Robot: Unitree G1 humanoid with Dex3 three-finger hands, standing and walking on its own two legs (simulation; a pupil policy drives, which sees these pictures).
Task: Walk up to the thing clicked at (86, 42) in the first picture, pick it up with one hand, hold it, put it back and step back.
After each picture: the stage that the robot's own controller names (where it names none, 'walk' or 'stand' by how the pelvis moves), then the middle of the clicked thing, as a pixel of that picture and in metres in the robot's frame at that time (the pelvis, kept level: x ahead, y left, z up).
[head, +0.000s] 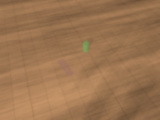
stand; (85, 46) +1.31 -0.02 -0.72
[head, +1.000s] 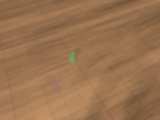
walk; (72, 58) +1.17 +0.23 -0.70
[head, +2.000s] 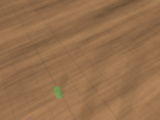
walk; (58, 92) +0.67 +0.33 -0.71
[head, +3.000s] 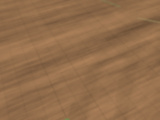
walk; out of the picture +0.45 +0.17 -0.72
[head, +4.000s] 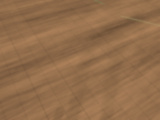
stand; out of the picture +0.36 +0.20 -0.71
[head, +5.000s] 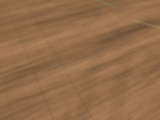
stand; out of the picture +0.33 +0.16 -0.72
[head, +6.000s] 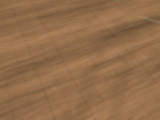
stand; out of the picture +0.31 +0.16 -0.72
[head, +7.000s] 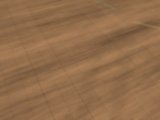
stand; out of the picture +0.33 +0.16 -0.73
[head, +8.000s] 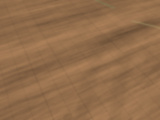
stand; out of the picture +0.33 +0.16 -0.73
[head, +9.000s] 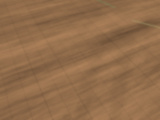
stand; out of the picture +0.32 +0.16 -0.73
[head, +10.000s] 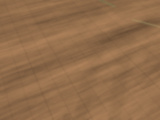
stand; out of the picture +0.32 +0.16 -0.73
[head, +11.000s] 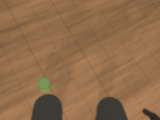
go down; (44, 85) +0.37 +0.18 -0.45
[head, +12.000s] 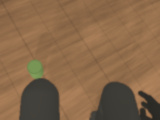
go down; (36, 69) +0.40 +0.20 -0.32
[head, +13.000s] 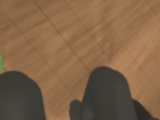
close in; out of the picture +0.39 +0.24 -0.23
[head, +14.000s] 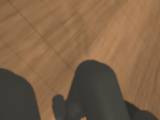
close; out of the picture +0.39 +0.25 -0.22
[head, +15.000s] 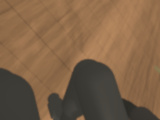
lift; out of the picture +0.38 +0.26 -0.22
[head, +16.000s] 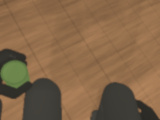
lift; (17, 77) +0.31 +0.23 -0.07
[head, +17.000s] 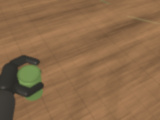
hold; (31, 83) +0.33 +0.18 +0.06
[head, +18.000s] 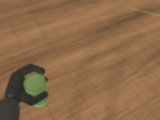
hold; (37, 91) +0.31 +0.17 +0.00
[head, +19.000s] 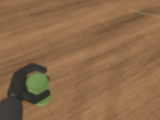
hold; (39, 90) +0.32 +0.16 +0.01
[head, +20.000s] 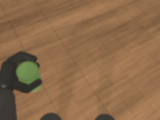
crouch; (30, 77) +0.36 +0.18 -0.05
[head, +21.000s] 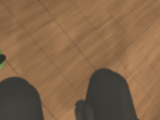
lower; out of the picture +0.41 +0.24 -0.16
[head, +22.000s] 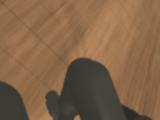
lower; out of the picture +0.41 +0.27 -0.22
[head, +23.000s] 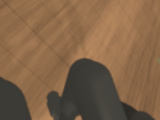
lower; out of the picture +0.41 +0.27 -0.22
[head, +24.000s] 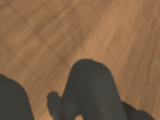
lower; out of the picture +0.41 +0.27 -0.22
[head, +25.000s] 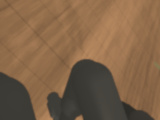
lower; out of the picture +0.40 +0.27 -0.22
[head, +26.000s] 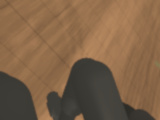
open; out of the picture +0.39 +0.25 -0.23
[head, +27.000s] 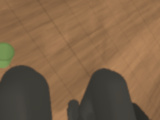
stand; (2, 56) +0.40 +0.23 -0.25
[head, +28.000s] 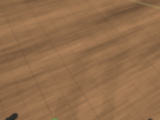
stand; out of the picture +0.35 +0.15 -0.62
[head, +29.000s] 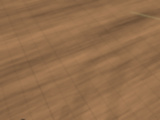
stand; out of the picture +0.35 +0.16 -0.66
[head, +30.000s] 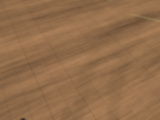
stand; out of the picture +0.35 +0.16 -0.67
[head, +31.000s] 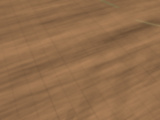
stand; out of the picture +0.37 +0.15 -0.72
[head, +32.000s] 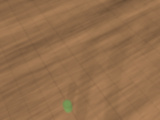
walk; (67, 106) +0.45 +0.15 -0.70
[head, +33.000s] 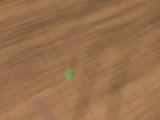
walk; (69, 74) +0.73 +0.13 -0.69
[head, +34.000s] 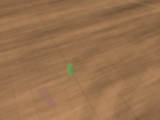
stand; (70, 69) +0.98 +0.16 -0.70
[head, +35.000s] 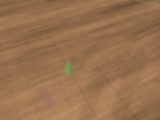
stand; (68, 68) +0.99 +0.16 -0.72
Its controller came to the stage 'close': yes
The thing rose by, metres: 0.72
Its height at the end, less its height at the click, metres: +0.00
